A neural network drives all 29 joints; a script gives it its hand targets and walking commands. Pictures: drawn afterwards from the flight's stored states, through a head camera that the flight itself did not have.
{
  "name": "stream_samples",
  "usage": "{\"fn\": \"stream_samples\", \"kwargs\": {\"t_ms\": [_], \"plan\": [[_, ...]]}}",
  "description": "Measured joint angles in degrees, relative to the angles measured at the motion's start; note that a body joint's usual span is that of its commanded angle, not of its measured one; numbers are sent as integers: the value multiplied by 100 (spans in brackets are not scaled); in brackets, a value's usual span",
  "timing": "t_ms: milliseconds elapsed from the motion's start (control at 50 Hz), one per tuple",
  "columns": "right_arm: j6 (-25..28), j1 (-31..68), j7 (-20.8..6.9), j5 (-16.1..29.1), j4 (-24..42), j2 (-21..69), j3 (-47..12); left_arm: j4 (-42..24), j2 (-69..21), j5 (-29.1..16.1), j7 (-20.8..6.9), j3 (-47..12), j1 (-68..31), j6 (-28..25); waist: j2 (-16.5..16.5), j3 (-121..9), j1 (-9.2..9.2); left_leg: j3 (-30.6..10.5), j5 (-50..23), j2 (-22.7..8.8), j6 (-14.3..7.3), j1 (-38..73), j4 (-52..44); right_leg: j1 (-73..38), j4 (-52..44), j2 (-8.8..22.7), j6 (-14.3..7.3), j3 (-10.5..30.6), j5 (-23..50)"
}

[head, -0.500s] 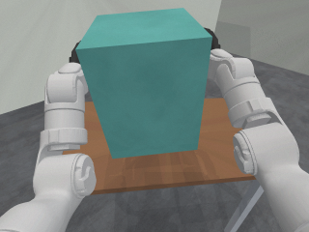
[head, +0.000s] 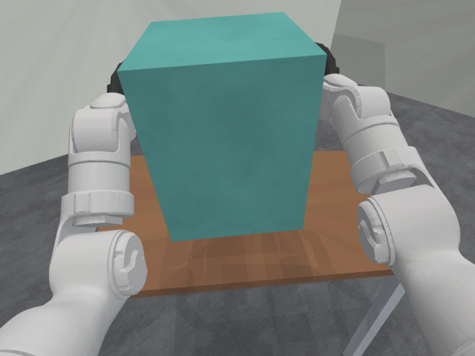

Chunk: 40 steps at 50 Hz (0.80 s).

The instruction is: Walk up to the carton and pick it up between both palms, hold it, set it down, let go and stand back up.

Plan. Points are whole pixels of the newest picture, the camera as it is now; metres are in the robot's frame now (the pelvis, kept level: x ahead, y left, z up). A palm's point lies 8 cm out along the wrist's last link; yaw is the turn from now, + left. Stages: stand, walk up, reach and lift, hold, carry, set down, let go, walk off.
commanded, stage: hold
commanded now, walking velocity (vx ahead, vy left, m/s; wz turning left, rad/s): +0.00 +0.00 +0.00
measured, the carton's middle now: (227, 126) +0.38 +0.00 +0.26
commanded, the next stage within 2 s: set down in 0.38 s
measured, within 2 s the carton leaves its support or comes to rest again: neither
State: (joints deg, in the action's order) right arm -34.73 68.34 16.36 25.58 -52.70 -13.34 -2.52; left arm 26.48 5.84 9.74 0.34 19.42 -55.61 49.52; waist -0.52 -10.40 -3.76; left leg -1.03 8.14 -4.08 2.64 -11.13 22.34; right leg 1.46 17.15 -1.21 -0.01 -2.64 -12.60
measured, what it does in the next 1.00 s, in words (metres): stands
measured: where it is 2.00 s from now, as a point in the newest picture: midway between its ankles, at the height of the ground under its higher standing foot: outside the picture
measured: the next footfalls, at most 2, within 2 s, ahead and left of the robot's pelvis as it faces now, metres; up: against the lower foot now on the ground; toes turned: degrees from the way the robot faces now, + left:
none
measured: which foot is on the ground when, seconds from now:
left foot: down 0.00-1.00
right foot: down 0.00-1.00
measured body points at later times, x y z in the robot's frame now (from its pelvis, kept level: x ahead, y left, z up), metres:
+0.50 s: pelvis +0.00 +0.00 +0.00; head -0.09 +0.02 +0.44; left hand +0.39 +0.17 +0.30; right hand +0.39 -0.15 +0.33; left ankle +0.05 +0.14 -0.75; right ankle -0.03 -0.11 -0.75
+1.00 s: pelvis +0.01 +0.00 +0.00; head -0.05 +0.04 +0.45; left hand +0.41 +0.17 +0.25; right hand +0.42 -0.14 +0.26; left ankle +0.05 +0.14 -0.75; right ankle -0.03 -0.11 -0.75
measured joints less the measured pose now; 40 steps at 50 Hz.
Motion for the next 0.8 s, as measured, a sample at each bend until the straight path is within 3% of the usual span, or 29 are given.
{"fn": "stream_samples", "kwargs": {"t_ms": [500, 800], "plan": [[71, -61, -19, -91, 57, 41, 24, 41, -22, 19, 2, 88, -3, -141, -36, 6, -1, -6, -36, 46, -24, 117, -119, -123, -112, 38, 15, -9, 24], [1362, -152, -411, -1155, -368, 611, 1023, 268, -36, 656, -348, 430, -76, -1190, -385, 621, -84, 1, -160, 118, -19, 625, -452, -538, -231, 108, 0, -23, 25]]}}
